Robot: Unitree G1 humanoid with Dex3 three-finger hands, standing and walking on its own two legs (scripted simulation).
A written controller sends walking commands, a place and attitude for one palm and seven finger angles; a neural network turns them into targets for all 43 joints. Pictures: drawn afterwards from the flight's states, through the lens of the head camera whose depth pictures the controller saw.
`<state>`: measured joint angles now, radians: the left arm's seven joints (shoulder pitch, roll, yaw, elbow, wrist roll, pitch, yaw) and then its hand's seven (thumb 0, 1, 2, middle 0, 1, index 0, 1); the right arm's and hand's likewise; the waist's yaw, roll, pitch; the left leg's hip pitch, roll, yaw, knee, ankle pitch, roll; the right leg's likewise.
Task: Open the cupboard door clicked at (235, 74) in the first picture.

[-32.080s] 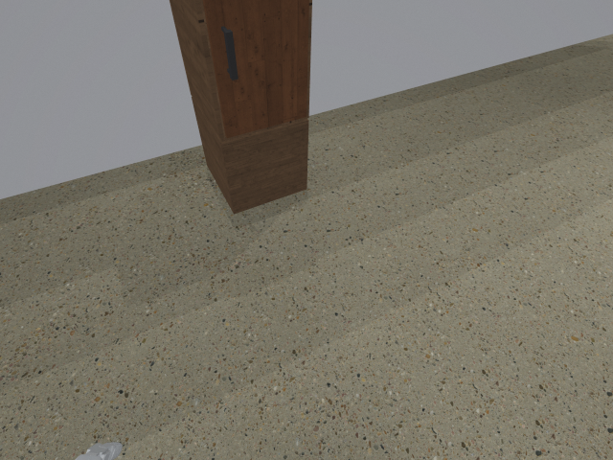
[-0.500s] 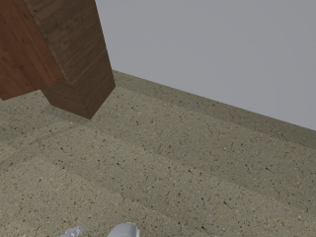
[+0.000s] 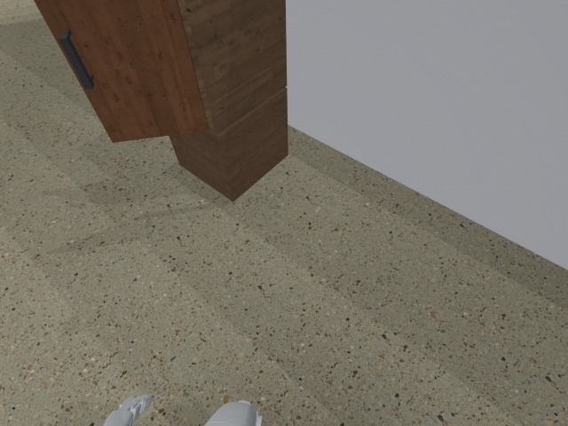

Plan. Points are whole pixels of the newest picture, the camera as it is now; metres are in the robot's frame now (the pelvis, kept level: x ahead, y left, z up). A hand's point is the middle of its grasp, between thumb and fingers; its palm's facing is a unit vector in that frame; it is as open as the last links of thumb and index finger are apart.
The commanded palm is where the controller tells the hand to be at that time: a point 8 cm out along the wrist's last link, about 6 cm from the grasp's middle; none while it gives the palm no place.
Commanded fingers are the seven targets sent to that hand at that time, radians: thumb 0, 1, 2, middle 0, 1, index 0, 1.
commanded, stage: turn to face it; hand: left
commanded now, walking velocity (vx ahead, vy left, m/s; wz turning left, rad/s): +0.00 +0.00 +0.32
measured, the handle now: (78, 59) +0.98 +0.61 -0.02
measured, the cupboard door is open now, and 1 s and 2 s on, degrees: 50 50 50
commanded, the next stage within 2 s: take the last steps up to it in 0.18 s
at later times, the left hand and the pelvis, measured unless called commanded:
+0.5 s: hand out of the picture +0.03 +0.21 -0.16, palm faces +0.22 -0.95 -0.24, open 7.4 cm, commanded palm none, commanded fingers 0.00 0.90 0.90 -0.20 -0.30 -0.20 -0.30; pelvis +0.01 +0.00 +0.00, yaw +10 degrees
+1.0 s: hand out of the picture +0.04 +0.29 -0.18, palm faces +0.31 -0.93 -0.19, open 7.4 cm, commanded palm none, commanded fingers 0.00 0.90 0.90 -0.20 -0.30 -0.20 -0.30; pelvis +0.11 +0.11 +0.00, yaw +15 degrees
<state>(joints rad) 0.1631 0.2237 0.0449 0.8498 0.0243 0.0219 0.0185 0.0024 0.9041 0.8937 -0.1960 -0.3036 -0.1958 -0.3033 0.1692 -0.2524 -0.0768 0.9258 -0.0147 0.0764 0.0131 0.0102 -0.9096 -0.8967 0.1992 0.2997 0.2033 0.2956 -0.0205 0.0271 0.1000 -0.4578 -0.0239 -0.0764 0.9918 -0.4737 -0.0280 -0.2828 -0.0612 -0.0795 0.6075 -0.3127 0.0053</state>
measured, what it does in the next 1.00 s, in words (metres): walks ahead: left foot, then right foot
